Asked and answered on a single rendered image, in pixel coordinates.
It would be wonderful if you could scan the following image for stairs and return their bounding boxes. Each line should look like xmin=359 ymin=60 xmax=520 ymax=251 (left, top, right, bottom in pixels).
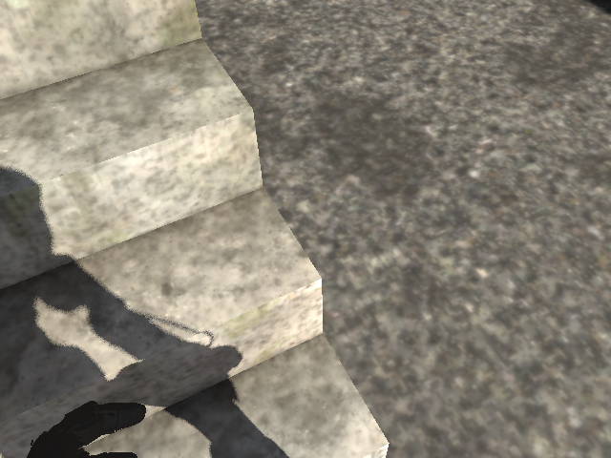
xmin=0 ymin=0 xmax=389 ymax=458

